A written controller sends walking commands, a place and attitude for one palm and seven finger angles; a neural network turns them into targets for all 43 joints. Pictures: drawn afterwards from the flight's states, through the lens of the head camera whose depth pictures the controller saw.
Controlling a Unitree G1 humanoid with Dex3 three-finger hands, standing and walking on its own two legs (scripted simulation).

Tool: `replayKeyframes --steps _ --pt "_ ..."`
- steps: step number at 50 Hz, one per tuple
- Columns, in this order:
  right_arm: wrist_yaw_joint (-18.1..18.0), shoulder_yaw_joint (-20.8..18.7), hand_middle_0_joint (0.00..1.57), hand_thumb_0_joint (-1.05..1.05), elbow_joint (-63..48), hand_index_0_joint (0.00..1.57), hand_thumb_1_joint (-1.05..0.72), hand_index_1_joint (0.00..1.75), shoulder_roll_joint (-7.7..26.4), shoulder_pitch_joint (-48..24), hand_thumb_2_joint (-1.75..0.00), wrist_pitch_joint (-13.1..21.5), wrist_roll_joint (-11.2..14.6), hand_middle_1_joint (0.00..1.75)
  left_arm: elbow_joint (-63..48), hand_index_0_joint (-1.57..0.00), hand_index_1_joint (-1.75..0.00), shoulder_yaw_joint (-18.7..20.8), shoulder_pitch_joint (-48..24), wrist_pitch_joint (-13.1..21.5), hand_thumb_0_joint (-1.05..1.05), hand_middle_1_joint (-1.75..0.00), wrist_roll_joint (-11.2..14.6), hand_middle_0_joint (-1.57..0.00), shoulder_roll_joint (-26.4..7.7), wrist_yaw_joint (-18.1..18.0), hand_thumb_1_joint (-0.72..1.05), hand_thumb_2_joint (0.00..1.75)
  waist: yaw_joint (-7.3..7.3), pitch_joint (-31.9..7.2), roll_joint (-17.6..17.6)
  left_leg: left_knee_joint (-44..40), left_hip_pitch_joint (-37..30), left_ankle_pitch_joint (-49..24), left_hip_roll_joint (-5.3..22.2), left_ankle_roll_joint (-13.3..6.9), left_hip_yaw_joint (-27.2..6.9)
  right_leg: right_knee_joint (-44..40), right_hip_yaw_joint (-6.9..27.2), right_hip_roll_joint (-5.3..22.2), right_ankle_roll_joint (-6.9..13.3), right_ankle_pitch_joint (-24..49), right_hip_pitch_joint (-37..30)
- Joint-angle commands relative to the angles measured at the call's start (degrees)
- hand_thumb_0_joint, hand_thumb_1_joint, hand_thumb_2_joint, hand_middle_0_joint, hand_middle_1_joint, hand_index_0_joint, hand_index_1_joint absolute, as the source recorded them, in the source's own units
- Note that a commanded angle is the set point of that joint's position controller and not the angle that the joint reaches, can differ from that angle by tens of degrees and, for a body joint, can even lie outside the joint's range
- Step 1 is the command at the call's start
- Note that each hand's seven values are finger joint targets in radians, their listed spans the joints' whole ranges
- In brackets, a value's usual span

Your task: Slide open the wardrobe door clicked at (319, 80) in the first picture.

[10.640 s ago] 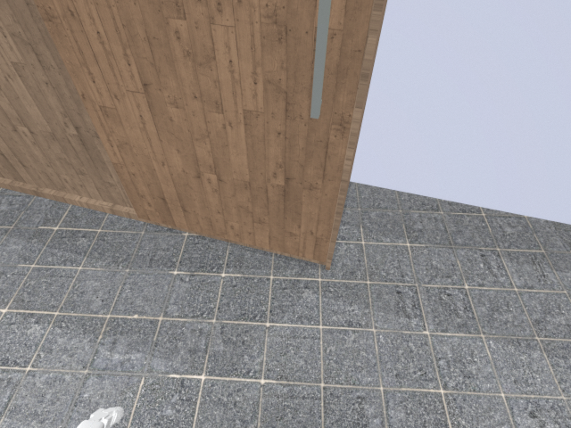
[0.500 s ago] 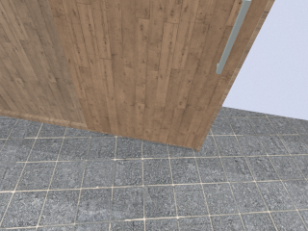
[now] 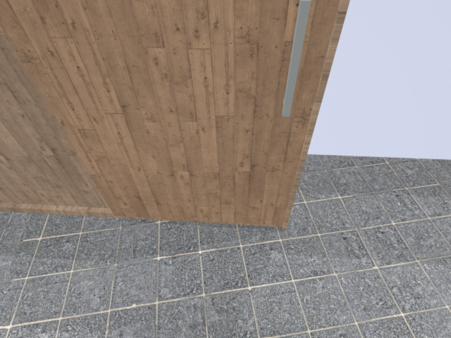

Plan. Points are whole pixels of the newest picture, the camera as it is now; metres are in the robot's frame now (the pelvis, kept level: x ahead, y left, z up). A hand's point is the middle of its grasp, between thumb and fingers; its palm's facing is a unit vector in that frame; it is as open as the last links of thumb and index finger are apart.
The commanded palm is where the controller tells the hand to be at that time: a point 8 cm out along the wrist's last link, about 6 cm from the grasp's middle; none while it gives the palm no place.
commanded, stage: take the last steps up to it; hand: right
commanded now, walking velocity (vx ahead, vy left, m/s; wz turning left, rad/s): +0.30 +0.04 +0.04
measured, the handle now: (293, 62) +0.72 -0.15 +0.14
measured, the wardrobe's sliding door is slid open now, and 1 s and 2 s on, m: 0.00 0.00 0.00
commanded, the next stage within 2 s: come to a stop and stand still in 0.46 s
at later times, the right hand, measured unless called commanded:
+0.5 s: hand (284, 265) +0.32 -0.12 -0.16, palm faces -0.04 +0.98 -0.19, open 7.4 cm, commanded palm none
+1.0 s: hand (301, 300) +0.24 -0.15 -0.17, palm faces +0.06 +0.98 -0.21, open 7.4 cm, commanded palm none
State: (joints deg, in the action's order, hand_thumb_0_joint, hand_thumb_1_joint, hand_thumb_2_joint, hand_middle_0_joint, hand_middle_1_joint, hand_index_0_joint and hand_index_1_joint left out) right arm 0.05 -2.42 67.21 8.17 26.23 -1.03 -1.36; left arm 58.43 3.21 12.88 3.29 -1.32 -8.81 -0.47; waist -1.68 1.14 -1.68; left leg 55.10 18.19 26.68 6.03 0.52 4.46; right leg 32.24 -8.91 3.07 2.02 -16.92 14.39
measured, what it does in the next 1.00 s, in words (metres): walks ahead: left foot, then right foot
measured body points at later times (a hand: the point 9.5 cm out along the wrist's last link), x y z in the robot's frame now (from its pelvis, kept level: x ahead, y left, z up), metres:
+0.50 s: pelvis +0.18 +0.05 -0.01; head +0.21 +0.07 +0.44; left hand +0.07 +0.25 -0.17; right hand +0.32 -0.17 -0.14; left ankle +0.26 +0.14 -0.73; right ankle +0.05 -0.08 -0.66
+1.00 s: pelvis +0.23 +0.03 +0.00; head +0.26 +0.03 +0.45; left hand +0.34 +0.25 -0.14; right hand +0.24 -0.20 -0.16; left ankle +0.21 +0.15 -0.70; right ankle +0.29 -0.07 -0.73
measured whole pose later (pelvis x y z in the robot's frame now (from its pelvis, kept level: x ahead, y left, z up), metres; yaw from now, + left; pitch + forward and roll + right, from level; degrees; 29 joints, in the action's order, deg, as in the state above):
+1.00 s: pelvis +0.23 +0.03 +0.00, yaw +1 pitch -1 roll +0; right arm -1.5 -2.2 60.0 10.2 14.6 -2.3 -0.6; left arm 57.1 1.4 5.8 -0.6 -1.2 -7.8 -1.4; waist -2.1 4.4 -0.6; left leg 47.6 18.7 28.7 1.9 1.3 2.4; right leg 28.3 -5.1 1.5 1.9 -9.8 17.3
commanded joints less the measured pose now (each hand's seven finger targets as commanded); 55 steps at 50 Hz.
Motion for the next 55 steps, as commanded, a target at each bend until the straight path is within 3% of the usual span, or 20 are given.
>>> replayKeyframes --steps 1,5,10,16,17,19,20,21,22,25,28,34,37,39,42,44,48,53,54,55 --pt "0.61 -0.96 0.2 0.0 -6.99 0.2 -0.9 0.3 2.27 -6.48 -0.9 2.4 -0.6 0.3 1.4 -0.2 -0.3 0.37 9.29 0.49 0.0 -0.3 -0.06 -0.2 -6.13 -1.09 0.9 0.9 3.0 7.29 7.65 10.4 17.42 -9.26 2.51 0.22 -2.04 -24.65 17.41 15.58 4.9 -4.26 -4.15" --pt "0.86 -1.36 0.2 0.0 -7.86 0.2 -0.9 0.3 2.5 -7.08 -0.9 1.44 -0.41 0.3 1.84 -0.2 -0.3 0.19 9.63 1.44 0.0 -0.3 0.46 -0.2 -5.8 -1.32 0.9 0.9 1.25 5.91 7.13 7.88 19.41 -15.44 2.35 1.64 -2.07 -24.75 11.72 13.92 6.14 7.3 -7.55" --pt "1.05 -1.45 0.2 0.0 -12.07 0.2 -0.9 0.3 3.24 -16.76 -0.9 1.34 -0.09 0.3 3.5 -0.2 -0.3 0.37 13.33 1.42 0.0 -0.3 0.18 -0.2 -5.68 -1.38 0.9 0.9 2.71 7.49 6.05 -2.78 21.85 -17.53 2.65 2.12 -1.24 -22.78 9.42 14.6 7.22 18.55 -11.85" --pt "1.13 -1.13 0.2 0.0 -14.6 0.2 -0.9 0.3 2.97 -23.07 -0.9 2.23 0.21 0.3 4.93 -0.2 -0.3 0.76 15.5 0.62 0.0 -0.3 -0.57 -0.2 -6.65 -1.37 0.9 0.9 4.31 7.27 8.15 -17.16 12.48 -15.88 -1.01 -0.26 2.32 -16.41 6.63 14.28 5.6 30.34 -13.16" --pt "1.07 -1.17 0.2 0.0 -14.36 0.2 -0.9 0.3 3.39 -21.82 -0.9 2.54 0.14 0.3 5.2 -0.2 -0.3 0.79 15.63 0.43 0.0 -0.3 -0.53 -0.2 -6.93 -1.4 0.9 0.9 3.66 6.04 8.18 -19.27 8.44 -15.13 -2.46 -0.95 3.44 -13.45 6.22 13.88 5.15 35.28 -13.17" --pt "0.77 -1.81 0.2 0.0 -10.57 0.2 -0.9 0.3 5.87 -9.47 -0.9 3.57 -0.02 0.3 5.18 -0.2 -0.3 0.77 14.26 0.3 0.0 -0.3 -0.03 -0.2 -7.44 -1.21 0.9 0.9 -2.17 -0.9 4.98 -26.25 -8.74 -20.3 -4.96 -1.9 5.11 0.3 3.68 10.73 2.38 39.8 -10.45" --pt "0.24 -2.72 0.2 0.0 -7.82 0.2 -0.9 0.3 9.78 -1.81 -0.9 4.4 -0.31 0.3 4.87 -0.2 -0.3 0.57 14.33 0.49 0.0 -0.3 0.64 -0.2 -6.0 -0.73 0.9 0.9 -5.21 -6.6 -0.2 -26.26 -23.89 -26.54 1.64 -4.35 -1.85 12.78 1.57 7.65 0.19 29.67 -0.18" --pt "-0.38 -4.21 0.2 0.0 -6.2 0.2 -0.9 0.3 15.7 4.53 -0.9 4.92 -0.18 0.3 3.22 -0.2 -0.3 -0.03 16.43 0.68 0.0 -0.3 1.3 -0.2 -2.25 -0.53 0.9 0.9 -5.61 -13.34 -13.52 -29.88 -35.48 -40.9 18.07 -11.33 -23.18 31.17 -0.39 -1.47 -2.32 -9.18 13.55" --pt "-0.54 -4.08 0.2 0.0 -6.34 0.2 -0.9 0.3 17.12 3.73 -0.9 4.79 0.83 0.3 2.37 -0.2 -0.3 0.06 14.42 0.01 0.0 -0.3 1.56 -0.2 -3.71 -0.89 0.9 0.9 -5.42 -13.96 -9.75 -34.54 -30.2 -39.78 21.93 -15.16 -26.63 40.77 6.58 -0.95 -1.78 -18.43 15.04" --pt "-1.26 -2.13 0.2 0.0 -9.82 0.2 -0.9 0.3 9.67 -10.51 -0.9 4.33 0.72 0.3 2.01 -0.2 -0.3 0.21 8.98 -1.24 0.0 -0.3 0.34 -0.2 -2.35 -0.35 0.9 0.9 -0.43 -1.68 -2.32 -40.13 -9.09 -21.72 15.22 -11.27 -15.43 40.52 9.47 4.56 -1.82 -6.74 15.3" --pt "-1.5 -1.02 0.2 0.0 -10.08 0.2 -0.9 0.3 6.77 -14.22 -0.9 4.55 0.18 0.3 3.47 -0.2 -0.3 -0.14 12.85 -2.87 0.0 -0.3 -0.08 -0.2 -0.47 -0.04 0.9 0.9 3.62 -0.63 -4.34 -43.05 0.69 -19.51 10.8 -8.89 -6.46 28.66 6.72 4.58 -3.31 -4.84 7.59" --pt "-1.83 -0.94 0.2 0.0 -9.44 0.2 -0.9 0.3 7.92 -12.98 -0.9 3.49 0.06 0.3 2.1 -0.2 -0.3 -1.5 8.43 -3.22 0.0 -0.3 0.67 -0.2 -0.36 -0.45 0.9 0.9 2.09 -2.18 -4.54 -37.44 -4.06 -36.95 8.82 -9.39 -5.17 8.06 5.72 0.94 -4.56 -1.06 3.25" --pt "-2.2 -1.16 0.2 0.0 -9.26 0.2 -0.9 0.3 9.04 -12.62 -0.9 2.17 0.57 0.3 1.32 -0.2 -0.3 -0.76 7.0 -3.65 0.0 -0.3 0.74 -0.2 -2.64 -0.77 0.9 0.9 2.74 -1.65 -5.02 -32.78 -1.95 -33.13 8.43 -7.42 -4.92 -2.34 5.95 0.68 -4.36 6.86 -3.47" --pt "-2.22 -1.0 0.2 0.0 -9.89 0.2 -0.9 0.3 7.49 -10.69 -0.9 1.18 0.7 0.3 0.18 -0.2 -0.3 -0.19 5.55 -3.13 0.0 -0.3 0.52 -0.2 -6.17 -0.89 0.9 0.9 1.86 -0.89 4.23 -27.05 1.14 -25.56 3.24 -3.25 -2.4 -6.91 11.39 6.49 -1.54 24.55 -6.82" --pt "-2.37 -0.46 0.2 0.0 -9.91 0.2 -0.9 0.3 6.36 -9.57 -0.9 -0.25 0.79 0.3 -2.27 -0.2 -0.3 0.14 0.03 -3.36 0.0 -0.3 0.35 -0.2 -9.01 -1.53 0.9 0.9 1.03 0.99 15.58 -14.87 -2.75 -2.33 -2.93 0.5 0.67 -16.39 19.99 14.68 5.93 27.74 1.68" --pt "-2.23 -0.53 0.2 0.0 -9.6 0.2 -0.9 0.3 6.34 -7.78 -0.9 -0.47 0.6 0.3 -3.0 -0.2 -0.3 0.21 -2.16 -3.13 0.0 -0.3 0.1 -0.2 -9.47 -2.01 0.9 0.9 0.45 -1.02 13.17 -7.02 0.49 3.53 -2.66 0.26 -2.92 -15.0 19.79 15.85 8.91 33.52 -1.69" --pt "-2.05 -0.53 0.2 0.0 -9.98 0.2 -0.9 0.3 5.55 -7.8 -0.9 -0.1 0.46 0.3 -3.12 -0.2 -0.3 1.17 -2.47 -3.51 0.0 -0.3 0.21 -0.2 -10.53 -2.01 0.9 0.9 1.55 -5.83 7.18 -4.82 4.89 3.42 -3.34 1.22 -3.4 -10.12 16.93 15.54 9.64 40.61 -10.16" --pt "-2.04 -0.23 0.2 0.0 -9.39 0.2 -0.9 0.3 4.64 -4.42 -0.9 0.29 0.35 0.3 -2.71 -0.2 -0.3 1.7 -2.99 -3.97 0.0 -0.3 0.46 -0.2 -10.08 -1.4 0.9 0.9 0.85 -6.97 7.96 -21.29 -3.77 -5.27 -3.79 1.27 -1.14 -8.85 15.21 12.34 6.88 28.34 -5.93" --pt "-3.73 0.9 0.2 0.0 -8.92 0.2 -0.9 0.3 5.39 -0.57 -0.9 0.93 0.15 0.3 -5.81 -0.2 -0.3 2.16 -5.21 -3.1 0.0 -0.3 1.77 -0.2 -12.32 -1.67 0.9 0.9 -1.14 -5.86 0.5 -35.26 -0.01 -14.58 -0.86 0.31 -8.16 4.34 11.27 10.7 2.24 30.96 -7.07" --pt "-3.59 0.08 0.2 0.0 -13.42 0.2 -0.9 0.3 9.44 -5.78 -0.9 1.5 -0.75 0.3 -7.87 -0.2 -0.3 1.31 -1.71 -3.57 0.0 -0.3 1.33 -0.2 -6.68 -0.05 0.9 0.9 1.95 -2.87 -10.62 -37.04 -2.39 -17.66 4.76 -2.41 -15.24 7.58 5.68 1.72 -0.77 2.33 6.4"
